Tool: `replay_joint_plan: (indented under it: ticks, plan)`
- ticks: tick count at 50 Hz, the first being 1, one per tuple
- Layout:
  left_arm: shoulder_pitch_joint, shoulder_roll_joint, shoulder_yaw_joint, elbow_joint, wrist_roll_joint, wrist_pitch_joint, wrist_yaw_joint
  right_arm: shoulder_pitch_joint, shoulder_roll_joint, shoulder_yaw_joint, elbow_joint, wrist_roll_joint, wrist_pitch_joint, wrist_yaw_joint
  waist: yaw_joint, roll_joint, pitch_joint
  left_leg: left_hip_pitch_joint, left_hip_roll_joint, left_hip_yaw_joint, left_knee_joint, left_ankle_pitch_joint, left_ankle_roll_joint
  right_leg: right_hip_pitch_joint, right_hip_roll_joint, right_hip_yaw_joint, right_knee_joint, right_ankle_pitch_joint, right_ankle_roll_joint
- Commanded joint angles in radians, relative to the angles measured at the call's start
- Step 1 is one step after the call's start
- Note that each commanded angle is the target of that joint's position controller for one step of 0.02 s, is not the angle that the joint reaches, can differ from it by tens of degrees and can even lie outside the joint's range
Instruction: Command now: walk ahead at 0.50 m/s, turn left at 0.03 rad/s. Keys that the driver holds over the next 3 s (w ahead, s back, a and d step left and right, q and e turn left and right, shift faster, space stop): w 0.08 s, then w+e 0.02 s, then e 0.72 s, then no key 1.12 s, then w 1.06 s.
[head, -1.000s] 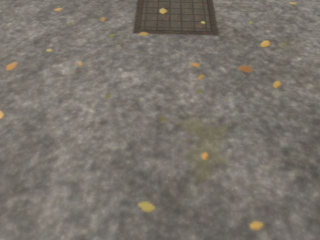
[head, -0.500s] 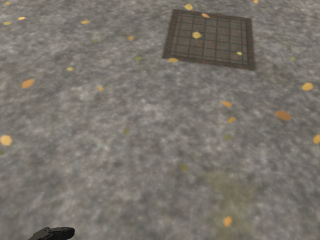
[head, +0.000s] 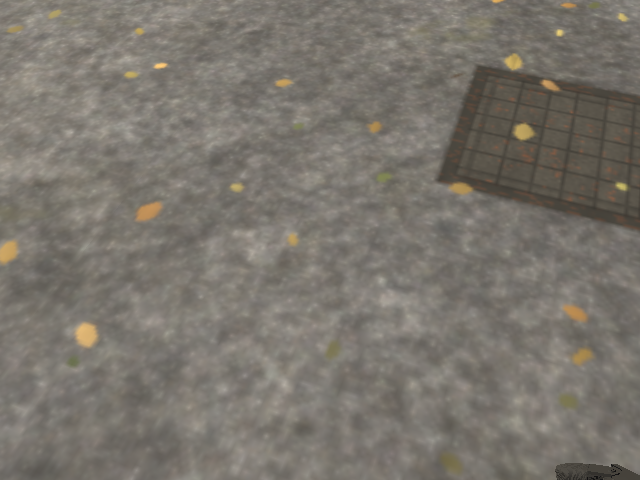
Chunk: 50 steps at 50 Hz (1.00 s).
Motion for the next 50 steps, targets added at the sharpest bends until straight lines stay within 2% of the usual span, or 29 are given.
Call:
replay_joint_plan:
  ticks: [1, 3, 4, 5, 6, 7, 8, 9, 10, 11, 12, 13, 15, 17, 21, 25, 28, 30, 31, 32, 33, 34, 35, 36, 37, 39, 43, 48, 50]
  plan:
    - [0.030, 0.177, 0.040, -0.029, -0.006, 0.005, 0.008, -0.124, -0.066, -0.013, -0.110, 0.007, -0.024, 0.017, -0.009, -0.123, 0.044, 0.009, -0.032, 0.024, -0.065, -0.032, 0.024, 0.024, -0.290, 0.147, -0.021, 0.341, -0.147]
    - [0.014, 0.196, 0.045, -0.026, -0.006, 0.015, 0.013, -0.082, -0.093, -0.023, -0.107, 0.004, -0.029, 0.023, -0.050, -0.139, 0.019, 0.091, -0.053, 0.037, -0.101, -0.097, 0.053, 0.061, -0.304, 0.147, 0.045, 0.461, -0.126]
    - [-0.009, 0.202, 0.046, -0.029, -0.008, 0.019, 0.015, 0.000, -0.116, -0.037, -0.085, 0.000, -0.030, 0.020, -0.104, -0.138, -0.029, 0.218, -0.081, 0.064, -0.135, -0.093, 0.074, 0.054, -0.280, 0.117, 0.140, 0.610, -0.108]
    - [-0.006, 0.177, 0.036, -0.034, -0.004, 0.020, 0.016, 0.145, -0.164, -0.061, -0.044, -0.007, -0.030, 0.011, -0.168, -0.114, -0.126, 0.455, -0.073, 0.053, -0.135, -0.064, 0.107, -0.024, -0.228, 0.087, 0.318, 0.657, -0.081]
    - [-0.015, 0.119, 0.011, -0.068, 0.024, 0.016, 0.018, 0.326, -0.247, -0.081, -0.022, -0.032, -0.029, -0.002, -0.234, 0.011, -0.284, 0.764, 0.139, -0.167, -0.093, 0.085, 0.178, -0.239, -0.153, 0.045, 0.644, 0.378, -0.033]
    - [0.128, 0.013, -0.018, -0.065, 0.014, -0.002, 0.013, 0.330, -0.289, -0.085, -0.013, -0.042, -0.021, 0.003, -0.158, 0.271, -0.402, 1.032, 0.357, -0.566, -0.168, 0.100, 0.323, -0.598, 0.005, 0.061, 0.953, -0.330, 0.024]
    - [0.080, 0.132, 0.010, -0.042, -0.007, -0.008, 0.013, 0.335, -0.195, -0.064, -0.023, -0.033, -0.018, 0.004, -0.204, 0.137, -0.370, 0.966, 0.332, -0.555, -0.196, 0.148, 0.290, -0.657, -0.031, 0.181, 1.053, -0.356, 0.026]
    - [0.002, 0.164, 0.024, -0.067, -0.020, -0.006, 0.016, 0.267, -0.160, -0.049, -0.027, -0.030, -0.019, 0.002, -0.187, 0.094, -0.239, 0.842, 0.304, -0.375, -0.193, 0.309, 0.258, -0.686, -0.061, 0.167, 1.063, -0.297, 0.031]
    - [-0.031, 0.148, 0.023, -0.070, -0.012, 0.003, 0.021, 0.199, -0.132, -0.039, -0.028, -0.030, -0.021, 0.006, -0.150, 0.029, -0.180, 0.720, 0.256, -0.257, -0.208, 0.425, 0.236, -0.653, -0.102, 0.141, 1.019, -0.243, 0.043]
    - [-0.040, 0.142, 0.030, -0.068, -0.002, 0.018, 0.026, 0.141, -0.107, -0.034, -0.027, -0.027, -0.022, 0.009, -0.116, 0.021, -0.129, 0.617, 0.220, -0.176, -0.239, 0.440, 0.221, -0.618, -0.128, 0.129, 0.965, -0.205, 0.054]
    - [-0.017, 0.126, 0.033, -0.064, -0.004, 0.038, 0.028, 0.108, -0.099, -0.032, -0.022, -0.033, -0.026, 0.009, -0.082, 0.051, -0.113, 0.525, 0.198, -0.118, -0.274, 0.440, 0.206, -0.542, -0.146, 0.125, 0.938, -0.168, 0.061]
    - [0.000, 0.108, 0.034, -0.062, -0.005, 0.056, 0.030, 0.083, -0.099, -0.035, -0.018, -0.039, -0.030, 0.008, -0.063, 0.063, -0.106, 0.464, 0.188, -0.076, -0.303, 0.456, 0.214, -0.497, -0.138, 0.106, 0.934, -0.135, 0.071]
    - [-0.007, 0.090, 0.037, -0.083, 0.000, 0.081, 0.036, 0.049, -0.123, -0.042, -0.010, -0.045, -0.033, -0.003, -0.042, 0.068, -0.083, 0.410, 0.191, -0.006, -0.341, 0.465, 0.232, -0.504, -0.134, 0.094, 0.902, -0.071, 0.090]
    - [-0.050, 0.078, 0.037, -0.115, 0.007, 0.090, 0.037, 0.046, -0.136, -0.048, 0.005, -0.041, -0.024, -0.021, -0.047, 0.062, -0.072, 0.419, 0.192, 0.049, -0.360, 0.422, 0.229, -0.532, -0.145, 0.089, 0.817, 0.009, 0.095]
    - [-0.149, 0.067, 0.035, -0.168, 0.010, 0.092, 0.014, 0.048, -0.157, -0.054, 0.022, -0.033, 0.009, -0.049, -0.083, 0.048, -0.071, 0.457, 0.182, 0.138, -0.364, 0.298, 0.214, -0.500, -0.151, 0.048, 0.633, 0.143, 0.087]
    - [-0.229, 0.082, 0.043, -0.228, 0.011, 0.102, -0.010, 0.071, -0.189, -0.066, 0.042, -0.017, 0.041, -0.049, -0.116, 0.044, -0.056, 0.539, 0.222, 0.144, -0.310, 0.242, 0.207, -0.502, -0.136, 0.006, 0.522, 0.078, 0.063]
    - [-0.243, 0.091, 0.053, -0.265, 0.007, 0.111, -0.022, 0.067, -0.205, -0.075, 0.047, 0.003, 0.059, -0.048, -0.112, 0.062, -0.051, 0.590, 0.251, 0.130, -0.222, 0.247, 0.179, -0.485, -0.113, -0.024, 0.437, -0.012, 0.028]
    - [-0.184, 0.106, 0.065, -0.261, 0.009, 0.109, -0.021, 0.065, -0.194, -0.075, 0.056, 0.017, 0.065, -0.050, -0.071, 0.039, -0.077, 0.572, 0.206, 0.179, -0.074, 0.268, 0.111, -0.341, -0.067, -0.053, 0.256, 0.128, -0.016]
    - [-0.113, 0.188, 0.094, -0.252, 0.014, 0.105, -0.004, 0.119, -0.172, -0.072, 0.067, 0.002, 0.061, -0.047, -0.056, -0.073, -0.135, 0.480, 0.123, 0.229, 0.110, 0.170, 0.036, -0.159, -0.102, 0.048, 0.193, 0.474, -0.067]
    - [-0.067, 0.317, 0.122, -0.265, 0.030, 0.104, 0.021, 0.101, -0.118, -0.051, 0.018, -0.046, 0.050, -0.039, -0.074, -0.334, -0.181, 0.137, -0.020, 0.264, 0.435, -0.399, -0.057, 0.092, -0.344, 0.387, 0.242, 0.975, -0.224]
    - [-0.057, 0.290, 0.107, -0.283, 0.044, 0.092, 0.015, 0.058, -0.116, -0.043, -0.005, -0.045, 0.043, -0.032, -0.037, -0.313, -0.312, -0.006, -0.115, 0.059, 0.649, -0.747, -0.080, 0.151, -0.467, 0.583, 0.198, 0.940, -0.398]
    - [-0.083, 0.246, 0.093, -0.287, 0.035, 0.079, 0.005, 0.014, -0.154, -0.055, -0.003, -0.016, 0.046, -0.025, -0.021, -0.188, -0.284, -0.039, -0.080, -0.024, 0.703, -0.706, -0.068, 0.116, -0.419, 0.491, 0.181, 0.858, -0.363]
    - [-0.135, 0.216, 0.086, -0.287, 0.020, 0.071, 0.008, 0.003, -0.145, -0.054, -0.004, -0.005, 0.051, -0.030, -0.051, -0.144, -0.220, -0.061, -0.060, -0.036, 0.670, -0.624, -0.053, 0.060, -0.356, 0.405, 0.183, 0.731, -0.293]
    - [-0.180, 0.191, 0.079, -0.292, 0.005, 0.074, 0.013, 0.002, -0.145, -0.056, 0.007, -0.015, 0.057, -0.040, -0.072, -0.093, -0.169, -0.062, -0.046, -0.036, 0.604, -0.558, -0.053, -0.006, -0.313, 0.363, 0.166, 0.623, -0.244]
    - [-0.219, 0.178, 0.073, -0.301, 0.001, 0.081, 0.022, 0.003, -0.159, -0.062, 0.006, -0.023, 0.065, -0.049, -0.094, -0.107, -0.148, -0.019, -0.041, -0.037, 0.551, -0.509, -0.057, -0.074, -0.287, 0.340, 0.147, 0.559, -0.222]
    - [-0.237, 0.191, 0.076, -0.315, 0.016, 0.091, 0.030, 0.031, -0.137, -0.058, 0.009, -0.021, 0.072, -0.050, -0.118, -0.140, -0.152, 0.059, -0.073, -0.022, 0.481, -0.455, -0.068, -0.142, -0.253, 0.323, 0.130, 0.544, -0.218]
    - [-0.232, 0.201, 0.081, -0.321, 0.015, 0.097, 0.045, 0.038, -0.110, -0.045, 0.018, -0.016, 0.076, -0.050, -0.104, -0.161, -0.177, 0.142, -0.086, -0.026, 0.295, -0.397, -0.086, -0.164, -0.237, 0.319, 0.134, 0.432, -0.205]
    - [-0.232, 0.181, 0.065, -0.316, 0.028, 0.108, 0.036, 0.028, -0.121, -0.046, 0.009, -0.010, 0.076, -0.034, -0.073, -0.208, -0.140, 0.247, -0.082, -0.008, 0.148, -0.387, -0.068, -0.228, -0.235, 0.373, 0.133, 0.209, -0.188]
    - [-0.246, 0.167, 0.053, -0.313, 0.025, 0.112, 0.033, 0.054, -0.111, -0.044, 0.013, -0.012, 0.067, -0.023, -0.091, -0.204, -0.123, 0.315, -0.088, 0.011, 0.007, -0.332, -0.045, -0.244, -0.222, 0.387, 0.161, 0.171, -0.165]
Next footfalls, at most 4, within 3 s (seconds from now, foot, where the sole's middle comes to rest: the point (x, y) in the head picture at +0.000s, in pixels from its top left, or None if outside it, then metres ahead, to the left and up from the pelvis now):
0.10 left None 0.24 0.14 -0.78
0.62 right None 0.23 -0.10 -0.78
1.04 left None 0.34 0.13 -0.78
2.62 left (392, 389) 0.67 -0.05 -0.78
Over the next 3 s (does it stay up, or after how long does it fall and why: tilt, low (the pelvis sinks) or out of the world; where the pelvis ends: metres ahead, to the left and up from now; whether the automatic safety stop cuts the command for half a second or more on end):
stays up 0.65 -0.13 0.00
